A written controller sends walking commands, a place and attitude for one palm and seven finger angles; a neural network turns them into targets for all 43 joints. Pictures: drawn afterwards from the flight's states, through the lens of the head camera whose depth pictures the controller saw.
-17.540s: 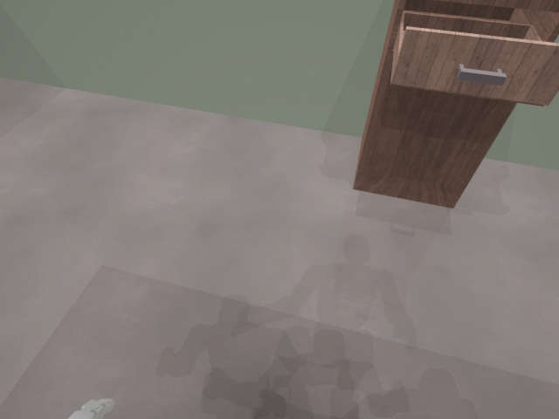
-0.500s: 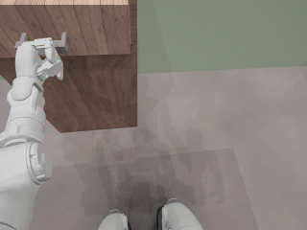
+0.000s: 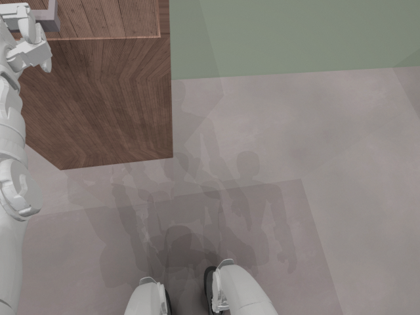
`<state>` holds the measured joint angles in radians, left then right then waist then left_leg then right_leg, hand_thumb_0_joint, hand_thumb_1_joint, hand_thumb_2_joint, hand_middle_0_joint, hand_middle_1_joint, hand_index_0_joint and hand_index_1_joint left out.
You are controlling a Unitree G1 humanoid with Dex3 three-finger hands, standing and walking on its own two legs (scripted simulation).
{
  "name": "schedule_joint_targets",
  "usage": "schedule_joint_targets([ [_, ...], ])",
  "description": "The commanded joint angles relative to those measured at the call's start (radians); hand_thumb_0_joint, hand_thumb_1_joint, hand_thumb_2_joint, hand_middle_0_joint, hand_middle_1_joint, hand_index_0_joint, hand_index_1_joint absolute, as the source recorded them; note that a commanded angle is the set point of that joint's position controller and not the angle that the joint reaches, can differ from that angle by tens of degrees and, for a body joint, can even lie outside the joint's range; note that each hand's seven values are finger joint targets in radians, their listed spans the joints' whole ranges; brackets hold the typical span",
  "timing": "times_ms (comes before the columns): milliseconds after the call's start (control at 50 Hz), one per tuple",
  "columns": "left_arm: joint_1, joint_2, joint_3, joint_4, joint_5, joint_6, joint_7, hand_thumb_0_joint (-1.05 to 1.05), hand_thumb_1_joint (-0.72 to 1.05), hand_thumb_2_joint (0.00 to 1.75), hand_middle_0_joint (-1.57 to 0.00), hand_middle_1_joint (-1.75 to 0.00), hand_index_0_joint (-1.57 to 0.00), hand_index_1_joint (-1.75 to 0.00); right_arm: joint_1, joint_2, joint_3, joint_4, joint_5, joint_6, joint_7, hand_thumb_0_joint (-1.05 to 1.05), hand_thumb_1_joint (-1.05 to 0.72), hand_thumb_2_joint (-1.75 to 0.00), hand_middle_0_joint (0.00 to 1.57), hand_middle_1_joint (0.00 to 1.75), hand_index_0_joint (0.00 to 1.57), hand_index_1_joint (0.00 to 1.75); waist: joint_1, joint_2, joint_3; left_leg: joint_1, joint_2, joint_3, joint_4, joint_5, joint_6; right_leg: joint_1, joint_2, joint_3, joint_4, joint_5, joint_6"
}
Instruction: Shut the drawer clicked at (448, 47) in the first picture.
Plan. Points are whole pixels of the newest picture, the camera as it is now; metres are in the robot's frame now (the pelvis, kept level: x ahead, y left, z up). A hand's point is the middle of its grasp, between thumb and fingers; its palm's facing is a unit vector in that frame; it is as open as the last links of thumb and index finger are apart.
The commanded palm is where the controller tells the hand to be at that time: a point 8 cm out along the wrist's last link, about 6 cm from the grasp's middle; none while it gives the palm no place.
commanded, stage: push the drawer shut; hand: left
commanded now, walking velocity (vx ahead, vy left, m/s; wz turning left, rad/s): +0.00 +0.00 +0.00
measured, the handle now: (19, 12) +0.64 +0.24 +0.09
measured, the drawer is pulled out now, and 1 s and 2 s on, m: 0.00 0.00 0.00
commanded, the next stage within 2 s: pull the fist back off the drawer in 0.24 s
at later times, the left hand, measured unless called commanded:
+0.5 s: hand (34, 41) +0.57 +0.21 +0.09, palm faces +0.00 -1.00 -0.03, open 3.3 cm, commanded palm +0.59 +0.22 +0.09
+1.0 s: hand (45, 47) +0.56 +0.19 +0.09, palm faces +0.02 -1.00 -0.02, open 3.2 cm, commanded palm +0.54 +0.23 +0.09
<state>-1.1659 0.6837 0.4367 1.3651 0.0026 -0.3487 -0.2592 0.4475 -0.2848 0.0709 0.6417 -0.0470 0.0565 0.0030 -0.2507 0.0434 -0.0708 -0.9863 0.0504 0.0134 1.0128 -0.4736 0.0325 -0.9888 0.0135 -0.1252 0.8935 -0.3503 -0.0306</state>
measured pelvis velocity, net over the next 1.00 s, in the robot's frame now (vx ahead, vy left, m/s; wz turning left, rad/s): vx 0.00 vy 0.01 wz -0.02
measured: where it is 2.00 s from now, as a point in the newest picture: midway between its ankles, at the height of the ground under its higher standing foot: outside the picture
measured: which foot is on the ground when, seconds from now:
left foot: down 0.00-1.00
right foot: down 0.00-1.00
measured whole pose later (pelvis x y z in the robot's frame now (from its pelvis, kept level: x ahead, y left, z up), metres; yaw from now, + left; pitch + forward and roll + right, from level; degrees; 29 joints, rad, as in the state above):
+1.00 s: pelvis +0.00 +0.01 +0.00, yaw -1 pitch +25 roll -4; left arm -1.09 0.61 0.43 1.23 -0.02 -0.32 -0.20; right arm 0.47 -0.28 0.07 0.61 -0.05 0.06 0.04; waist -0.24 0.04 -0.08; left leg -0.97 0.04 0.03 1.00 -0.47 0.05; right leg -0.97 0.01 -0.10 0.87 -0.34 -0.01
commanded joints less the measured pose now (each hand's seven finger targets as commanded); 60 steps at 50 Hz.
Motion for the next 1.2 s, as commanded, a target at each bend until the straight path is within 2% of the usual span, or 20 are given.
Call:
schedule_joint_targets([
  [0,-0.655,0.266,0.015,-0.232,-0.024,-0.041,0.045,0.0,0.9,0.9,-1.4,-1.6,-1.4,-1.6,0.245,-0.204,-0.062,0.007,-0.006,-0.011,-0.012,0.0,-0.9,-0.9,0.2,0.3,0.2,0.3,-0.098,0.188,-0.506,0.327,-0.007,-0.092,-0.076,0.365,0.007,0.212,0.032,0.105,-0.089,0.194,0.018],
  [60,-0.707,0.255,-0.012,-0.241,-0.02,-0.039,0.042,0.0,0.9,0.9,-1.4,-1.6,-1.4,-1.6,0.252,-0.205,-0.056,0.014,-0.008,-0.02,-0.013,0.0,-0.9,-0.9,0.2,0.3,0.2,0.3,-0.107,0.245,-0.533,0.369,-0.003,-0.109,-0.075,0.382,0.001,0.169,0.032,0.093,-0.076,0.182,0.013],
  [180,-0.751,0.278,-0.016,-0.224,-0.029,-0.025,0.037,0.0,0.9,0.9,-1.4,-1.6,-1.4,-1.6,0.254,-0.215,-0.045,0.022,-0.006,-0.046,-0.019,0.0,-0.9,-0.9,0.2,0.3,0.2,0.3,-0.124,0.244,-0.519,0.327,0.003,-0.116,-0.069,0.319,0.006,0.139,0.032,0.09,-0.076,0.122,0.017],
  [220,-0.756,0.244,-0.045,-0.207,-0.028,-0.014,0.037,0.0,0.9,0.9,-1.4,-1.6,-1.4,-1.6,0.249,-0.216,-0.041,0.025,-0.005,-0.056,-0.021,0.0,-0.9,-0.9,0.2,0.3,0.2,0.3,-0.134,0.255,-0.489,0.324,0.005,-0.123,-0.078,0.284,0.005,0.101,0.031,0.081,-0.075,0.088,0.017],
  [260,-0.772,0.238,-0.051,-0.221,-0.027,-0.015,0.042,0.0,0.9,0.9,-1.4,-1.6,-1.4,-1.6,0.252,-0.221,-0.04,0.027,-0.006,-0.066,-0.021,0.0,-0.9,-0.9,0.2,0.3,0.2,0.3,-0.134,0.281,-0.515,0.355,0.007,-0.131,-0.079,0.281,0.002,0.074,0.032,0.077,-0.069,0.077,0.015],
  [320,-0.768,0.221,-0.063,-0.189,-0.026,0.001,0.05,0.0,0.9,0.9,-1.4,-1.6,-1.4,-1.6,0.249,-0.222,-0.036,0.035,-0.004,-0.081,-0.026,0.0,-0.9,-0.9,0.2,0.3,0.2,0.3,-0.146,0.249,-0.475,0.309,0.009,-0.131,-0.085,0.22,0.007,0.062,0.029,0.076,-0.073,0.041,0.021],
  [440,-0.792,0.262,-0.026,-0.224,-0.012,0.003,0.06,0.0,0.9,0.9,-1.4,-1.6,-1.4,-1.6,0.274,-0.227,-0.04,0.026,-0.014,-0.088,-0.018,0.0,-0.9,-0.9,0.2,0.3,0.2,0.3,-0.131,0.271,-0.547,0.357,0.003,-0.146,-0.075,0.265,-0.001,0.065,0.031,0.067,-0.056,0.067,0.012],
  [500,-0.788,0.221,-0.049,-0.213,-0.008,0.013,0.063,0.0,0.9,0.9,-1.4,-1.6,-1.4,-1.6,0.27,-0.223,-0.04,0.021,-0.016,-0.081,-0.011,0.0,-0.9,-0.9,0.2,0.3,0.2,0.3,-0.134,0.26,-0.505,0.343,0.003,-0.148,-0.082,0.234,-0.002,0.045,0.03,0.066,-0.062,0.049,0.013],
  [540,-0.78,0.253,-0.019,-0.224,0.0,0.006,0.068,0.0,0.9,0.9,-1.4,-1.6,-1.4,-1.6,0.277,-0.224,-0.043,0.017,-0.021,-0.077,-0.008,0.0,-0.9,-0.9,0.2,0.3,0.2,0.3,-0.121,0.272,-0.516,0.369,0.004,-0.16,-0.085,0.254,-0.007,0.038,0.031,0.058,-0.054,0.057,0.006],
  [560,-0.768,0.218,-0.044,-0.216,0.004,0.009,0.067,0.0,0.9,0.9,-1.4,-1.6,-1.4,-1.6,0.275,-0.222,-0.044,0.013,-0.02,-0.073,-0.003,0.0,-0.9,-0.9,0.2,0.3,0.2,0.3,-0.122,0.287,-0.518,0.392,0.003,-0.169,-0.091,0.248,-0.013,0.016,0.031,0.056,-0.053,0.051,0.006],
  [640,-0.722,0.208,-0.03,-0.212,0.003,0.008,0.075,0.0,0.9,0.9,-1.4,-1.6,-1.4,-1.6,0.272,-0.221,-0.047,0.005,-0.023,-0.063,0.005,0.0,-0.9,-0.9,0.2,0.3,0.2,0.3,-0.113,0.25,-0.485,0.38,0.003,-0.169,-0.098,0.23,-0.009,0.018,0.031,0.056,-0.059,0.046,0.005],
  [720,-0.663,0.2,-0.029,-0.24,0.004,0.004,0.07,0.0,0.9,0.9,-1.4,-1.6,-1.4,-1.6,0.27,-0.214,-0.052,-0.01,-0.02,-0.049,0.01,0.0,-0.9,-0.9,0.2,0.3,0.2,0.3,-0.086,0.248,-0.504,0.387,0.001,-0.155,-0.105,0.257,-0.011,0.062,0.031,0.06,-0.062,0.061,0.003],
  [760,-0.61,0.165,-0.033,-0.274,-0.006,-0.006,0.067,0.0,0.9,0.9,-1.4,-1.6,-1.4,-1.6,0.271,-0.212,-0.059,-0.015,-0.021,-0.041,0.017,0.0,-0.9,-0.9,0.2,0.3,0.2,0.3,-0.071,0.264,-0.539,0.461,0.004,-0.163,-0.11,0.327,-0.02,0.061,0.032,0.056,-0.062,0.094,0.001],
  [820,-0.54,0.16,-0.019,-0.287,-0.019,-0.01,0.065,0.0,0.9,0.9,-1.4,-1.6,-1.4,-1.6,0.26,-0.207,-0.064,-0.024,-0.015,-0.028,0.02,0.0,-0.9,-0.9,0.2,0.3,0.2,0.3,-0.052,0.21,-0.527,0.438,0.002,-0.142,-0.115,0.34,-0.014,0.119,0.035,0.062,-0.077,0.11,0.005],
  [880,-0.451,0.187,0.024,-0.327,-0.028,-0.023,0.066,0.0,0.9,0.9,-1.4,-1.6,-1.4,-1.6,0.253,-0.203,-0.071,-0.037,-0.012,-0.013,0.02,0.0,-0.9,-0.9,0.2,0.3,0.2,0.3,-0.02,0.188,-0.548,0.447,0.0,-0.119,-0.12,0.409,-0.011,0.189,0.037,0.067,-0.082,0.169,0.004],
  [940,-0.367,0.154,0.019,-0.388,-0.041,-0.045,0.062,0.0,0.9,0.9,-1.4,-1.6,-1.4,-1.6,0.237,-0.192,-0.079,-0.053,-0.008,-0.001,0.025,0.0,-0.9,-0.9,0.2,0.3,0.2,0.3,0.012,0.208,-0.567,0.487,-0.004,-0.104,-0.127,0.486,-0.015,0.239,0.04,0.071,-0.079,0.238,-0.002],
  [1000,-0.338,0.161,0.035,-0.365,-0.048,-0.046,0.07,0.0,0.9,0.9,-1.4,-1.6,-1.4,-1.6,0.23,-0.19,-0.083,-0.051,0.0,0.014,0.023,0.0,-0.9,-0.9,0.2,0.3,0.2,0.3,0.008,0.129,-0.508,0.437,-0.005,-0.087,-0.132,0.478,-0.008,0.279,0.042,0.079,-0.09,0.271,0.006],
  [1100,-0.268,0.166,0.054,-0.405,-0.047,-0.071,0.072,0.0,0.9,0.9,-1.4,-1.6,-1.4,-1.6,0.223,-0.179,-0.09,-0.064,0.002,0.029,0.02,0.0,-0.9,-0.9,0.2,0.3,0.2,0.3,0.034,0.137,-0.542,0.456,-0.01,-0.071,-0.132,0.582,-0.01,0.357,0.037,0.091,-0.079,0.387,0.005],
  [1120,-0.247,0.125,0.025,-0.403,-0.049,-0.073,0.065,0.0,0.9,0.9,-1.4,-1.6,-1.4,-1.6,0.215,-0.172,-0.091,-0.069,0.006,0.031,0.021,0.0,-0.9,-0.9,0.2,0.3,0.2,0.3,0.033,0.126,-0.529,0.452,-0.012,-0.064,-0.133,0.586,-0.008,0.363,0.036,0.094,-0.083,0.402,0.006],
  [1180,-0.024,0.176,0.11,-0.553,-0.098,-0.076,0.043,0.0,0.9,0.9,-1.4,-1.6,-1.4,-1.6,0.188,-0.168,-0.104,-0.118,0.02,0.033,0.023,0.0,-0.9,-0.9,0.2,0.3,0.2,0.3,0.121,0.134,-0.658,0.516,-0.014,-0.045,-0.159,0.711,-0.011,0.529,0.033,0.107,-0.092,0.542,0.003],
])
